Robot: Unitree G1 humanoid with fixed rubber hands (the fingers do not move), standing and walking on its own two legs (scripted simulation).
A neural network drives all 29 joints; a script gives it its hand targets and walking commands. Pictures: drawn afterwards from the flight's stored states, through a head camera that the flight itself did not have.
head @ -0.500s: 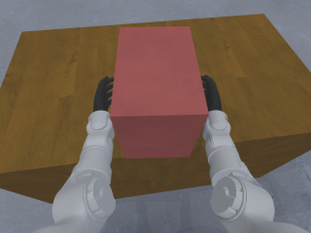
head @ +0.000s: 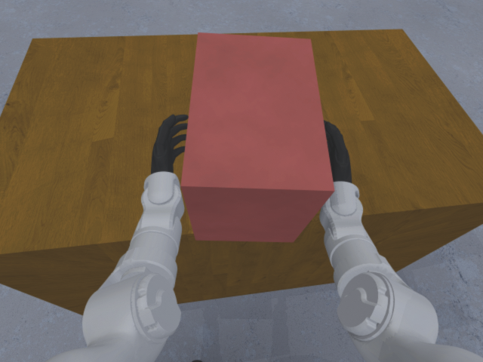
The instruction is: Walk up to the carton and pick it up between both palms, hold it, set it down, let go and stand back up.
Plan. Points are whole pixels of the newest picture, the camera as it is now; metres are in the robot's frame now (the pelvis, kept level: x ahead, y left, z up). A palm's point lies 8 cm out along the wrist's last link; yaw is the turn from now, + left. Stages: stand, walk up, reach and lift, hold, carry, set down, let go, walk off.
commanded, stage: reach and lift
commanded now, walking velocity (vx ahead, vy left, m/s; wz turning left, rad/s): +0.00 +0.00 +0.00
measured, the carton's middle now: (249, 146) +0.50 +0.03 +0.03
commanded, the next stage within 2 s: none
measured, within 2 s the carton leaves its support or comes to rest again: leaves its support in 0.84 s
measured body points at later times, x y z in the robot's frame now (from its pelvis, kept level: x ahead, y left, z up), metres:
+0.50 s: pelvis +0.00 +0.00 -0.01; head +0.08 +0.01 +0.44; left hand +0.43 +0.18 +0.04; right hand +0.45 -0.11 +0.05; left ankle +0.03 +0.12 -0.74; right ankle -0.01 -0.11 -0.74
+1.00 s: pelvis -0.01 +0.00 -0.01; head +0.02 +0.00 +0.44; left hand +0.41 +0.18 +0.07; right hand +0.43 -0.10 +0.08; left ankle +0.03 +0.12 -0.74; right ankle -0.01 -0.11 -0.74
